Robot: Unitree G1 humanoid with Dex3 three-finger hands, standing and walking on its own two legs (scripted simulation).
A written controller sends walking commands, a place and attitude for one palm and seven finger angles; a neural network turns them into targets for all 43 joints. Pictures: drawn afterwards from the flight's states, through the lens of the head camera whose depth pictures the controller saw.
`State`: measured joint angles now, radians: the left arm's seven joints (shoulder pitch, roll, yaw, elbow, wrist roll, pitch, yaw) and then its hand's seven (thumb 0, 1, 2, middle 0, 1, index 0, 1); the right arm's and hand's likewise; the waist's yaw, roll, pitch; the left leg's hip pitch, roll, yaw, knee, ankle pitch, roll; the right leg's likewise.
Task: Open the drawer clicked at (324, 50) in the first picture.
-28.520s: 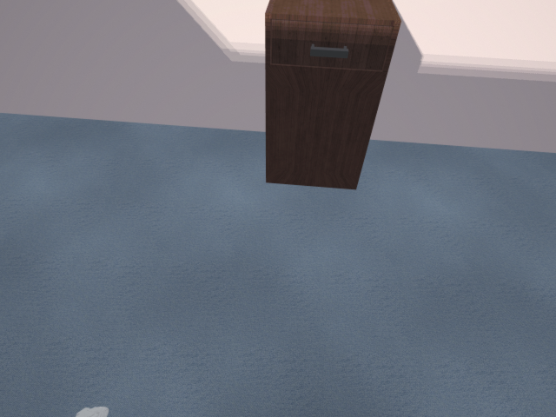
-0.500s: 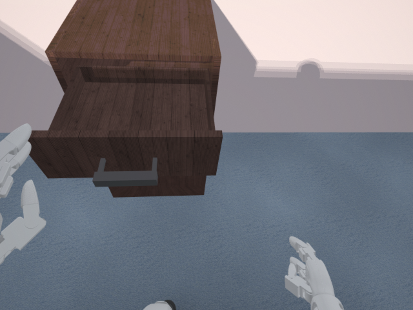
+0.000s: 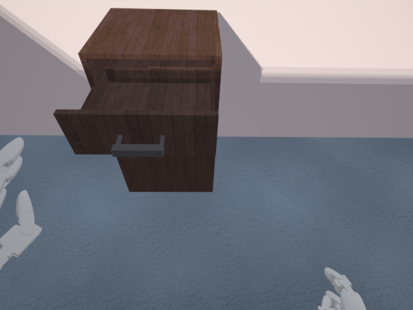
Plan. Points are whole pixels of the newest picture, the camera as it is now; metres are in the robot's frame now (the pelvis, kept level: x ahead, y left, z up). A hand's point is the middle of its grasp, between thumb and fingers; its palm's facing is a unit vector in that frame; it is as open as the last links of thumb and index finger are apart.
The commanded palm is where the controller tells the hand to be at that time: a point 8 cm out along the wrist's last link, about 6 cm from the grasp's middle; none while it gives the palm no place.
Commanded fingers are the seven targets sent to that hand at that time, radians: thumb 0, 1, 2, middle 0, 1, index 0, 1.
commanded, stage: stop stepping back and stand still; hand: left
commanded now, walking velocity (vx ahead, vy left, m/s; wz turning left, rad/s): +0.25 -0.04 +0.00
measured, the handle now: (139, 144) +0.54 +0.20 -0.03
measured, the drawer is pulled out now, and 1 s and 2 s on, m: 0.30 0.30 0.30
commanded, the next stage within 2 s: let the arm hang, fingers relaxed in 0.38 s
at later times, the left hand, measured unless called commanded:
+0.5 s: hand (26, 238) +0.18 +0.24 +0.16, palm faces +0.37 -0.79 -0.49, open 7.5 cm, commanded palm none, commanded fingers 0.00 0.90 0.90 -0.20 -0.30 -0.20 -0.30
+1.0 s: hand out of the picture -0.05 +0.20 -0.17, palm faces +0.08 -0.98 -0.21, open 7.2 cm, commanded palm none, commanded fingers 0.00 0.90 0.90 -0.20 -0.30 -0.20 -0.30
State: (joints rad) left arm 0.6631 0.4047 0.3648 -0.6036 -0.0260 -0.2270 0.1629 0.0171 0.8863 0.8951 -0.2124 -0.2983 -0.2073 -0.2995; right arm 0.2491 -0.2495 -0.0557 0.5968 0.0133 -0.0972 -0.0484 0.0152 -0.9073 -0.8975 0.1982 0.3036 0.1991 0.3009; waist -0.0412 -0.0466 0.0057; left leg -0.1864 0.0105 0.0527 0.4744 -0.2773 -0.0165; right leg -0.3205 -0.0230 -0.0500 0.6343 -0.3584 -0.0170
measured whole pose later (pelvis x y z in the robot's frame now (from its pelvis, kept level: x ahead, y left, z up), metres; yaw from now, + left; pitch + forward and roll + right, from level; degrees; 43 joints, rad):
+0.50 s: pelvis -0.01 +0.00 +0.00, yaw +1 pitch +0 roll +1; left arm 0.61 0.42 0.37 -0.55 -0.02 -0.20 0.16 0.01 0.89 0.90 -0.21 -0.30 -0.20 -0.30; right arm 0.23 -0.16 0.01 0.63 0.00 -0.13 -0.02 0.01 -0.90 -0.90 0.20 0.30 0.20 0.30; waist -0.02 -0.02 0.02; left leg -0.31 0.01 0.04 0.56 -0.24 0.00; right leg -0.28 0.03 -0.05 0.57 -0.29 -0.02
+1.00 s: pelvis -0.01 +0.01 +0.01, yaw +2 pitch -2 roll -1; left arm 0.35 0.18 0.03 1.09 0.01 0.03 0.02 -0.01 0.95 0.89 -0.20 -0.30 -0.20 -0.30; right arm 0.32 -0.13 0.00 1.07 -0.01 0.02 -0.05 0.01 -0.91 -0.90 0.20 0.30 0.20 0.30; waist 0.00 0.00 0.09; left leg -0.21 0.03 0.03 0.46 -0.21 0.00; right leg -0.16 0.04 -0.06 0.40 -0.20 -0.05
